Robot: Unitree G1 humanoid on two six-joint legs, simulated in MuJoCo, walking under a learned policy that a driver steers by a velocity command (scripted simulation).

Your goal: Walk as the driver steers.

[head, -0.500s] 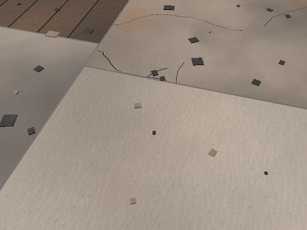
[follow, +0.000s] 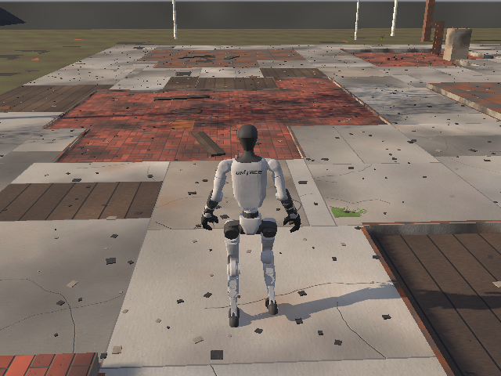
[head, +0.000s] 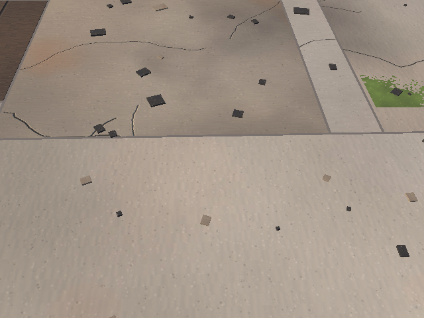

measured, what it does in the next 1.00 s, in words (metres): walks ahead, turning left: right foot, then left foot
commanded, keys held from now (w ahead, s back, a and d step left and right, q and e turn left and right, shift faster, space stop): w+e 0.12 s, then q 0.88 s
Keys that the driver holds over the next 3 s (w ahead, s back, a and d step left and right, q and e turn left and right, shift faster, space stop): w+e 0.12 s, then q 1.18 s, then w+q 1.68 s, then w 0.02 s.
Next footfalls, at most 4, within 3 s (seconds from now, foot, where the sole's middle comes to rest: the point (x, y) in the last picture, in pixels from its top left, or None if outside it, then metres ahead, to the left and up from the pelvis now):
0.32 right None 0.26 -0.19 -0.78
0.76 left None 0.23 0.06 -0.78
1.24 right None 0.31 -0.15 -0.78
1.70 left None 0.23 0.15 -0.78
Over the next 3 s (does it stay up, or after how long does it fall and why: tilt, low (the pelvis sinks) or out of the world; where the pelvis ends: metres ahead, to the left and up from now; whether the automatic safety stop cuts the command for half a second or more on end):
stays up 0.55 0.64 0.00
